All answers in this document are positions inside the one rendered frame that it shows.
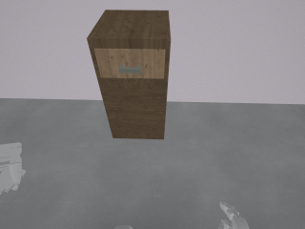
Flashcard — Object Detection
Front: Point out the right robot hand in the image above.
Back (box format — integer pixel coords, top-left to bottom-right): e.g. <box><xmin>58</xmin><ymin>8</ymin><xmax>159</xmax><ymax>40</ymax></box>
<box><xmin>218</xmin><ymin>201</ymin><xmax>250</xmax><ymax>229</ymax></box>

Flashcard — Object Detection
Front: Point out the cabinet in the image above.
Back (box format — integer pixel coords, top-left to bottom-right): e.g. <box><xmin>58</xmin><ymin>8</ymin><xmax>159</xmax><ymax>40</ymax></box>
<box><xmin>87</xmin><ymin>10</ymin><xmax>171</xmax><ymax>139</ymax></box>

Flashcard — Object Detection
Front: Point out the left robot hand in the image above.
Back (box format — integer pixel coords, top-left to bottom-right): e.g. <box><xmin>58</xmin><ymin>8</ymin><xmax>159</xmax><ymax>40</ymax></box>
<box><xmin>0</xmin><ymin>142</ymin><xmax>26</xmax><ymax>195</ymax></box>

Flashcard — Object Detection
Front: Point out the drawer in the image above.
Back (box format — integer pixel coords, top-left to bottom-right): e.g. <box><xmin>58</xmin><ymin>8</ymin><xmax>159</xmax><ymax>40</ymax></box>
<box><xmin>94</xmin><ymin>48</ymin><xmax>166</xmax><ymax>79</ymax></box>

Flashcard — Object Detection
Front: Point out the handle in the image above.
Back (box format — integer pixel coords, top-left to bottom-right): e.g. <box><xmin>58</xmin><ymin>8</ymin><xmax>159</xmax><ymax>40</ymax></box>
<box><xmin>118</xmin><ymin>64</ymin><xmax>141</xmax><ymax>73</ymax></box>

